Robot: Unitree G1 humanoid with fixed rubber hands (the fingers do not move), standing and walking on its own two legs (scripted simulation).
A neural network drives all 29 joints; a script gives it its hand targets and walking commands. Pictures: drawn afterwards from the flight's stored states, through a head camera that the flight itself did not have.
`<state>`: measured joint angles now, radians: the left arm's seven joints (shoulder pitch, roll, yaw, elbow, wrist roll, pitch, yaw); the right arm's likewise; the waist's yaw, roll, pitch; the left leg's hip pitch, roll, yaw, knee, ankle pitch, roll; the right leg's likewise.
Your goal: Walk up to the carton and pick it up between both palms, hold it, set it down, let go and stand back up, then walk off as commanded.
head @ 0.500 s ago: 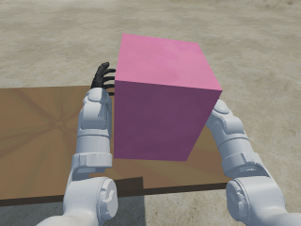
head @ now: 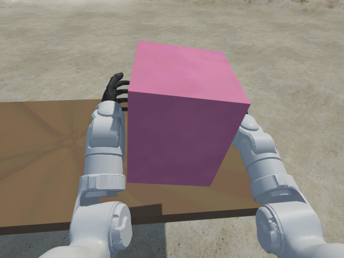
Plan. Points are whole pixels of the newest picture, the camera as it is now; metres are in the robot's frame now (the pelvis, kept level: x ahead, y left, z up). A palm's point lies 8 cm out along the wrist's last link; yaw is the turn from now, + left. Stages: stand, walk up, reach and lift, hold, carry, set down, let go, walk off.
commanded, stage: hold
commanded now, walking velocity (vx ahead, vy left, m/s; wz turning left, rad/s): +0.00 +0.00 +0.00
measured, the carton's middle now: (175, 116) +0.37 +0.01 +0.19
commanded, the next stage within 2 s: none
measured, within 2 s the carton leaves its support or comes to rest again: neither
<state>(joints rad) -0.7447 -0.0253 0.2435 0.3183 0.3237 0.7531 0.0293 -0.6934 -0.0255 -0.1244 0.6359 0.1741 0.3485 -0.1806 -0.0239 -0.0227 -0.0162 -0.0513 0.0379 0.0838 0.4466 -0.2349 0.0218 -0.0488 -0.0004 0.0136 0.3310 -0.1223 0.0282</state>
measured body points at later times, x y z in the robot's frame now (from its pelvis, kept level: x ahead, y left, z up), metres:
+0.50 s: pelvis +0.00 +0.00 +0.00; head -0.07 +0.02 +0.44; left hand +0.38 +0.16 +0.22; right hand +0.38 -0.14 +0.19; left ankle +0.02 +0.10 -0.74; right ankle +0.05 -0.14 -0.74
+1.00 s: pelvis +0.00 +0.00 +0.00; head -0.07 +0.02 +0.44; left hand +0.38 +0.16 +0.22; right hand +0.38 -0.13 +0.19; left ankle +0.02 +0.10 -0.74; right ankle +0.05 -0.14 -0.74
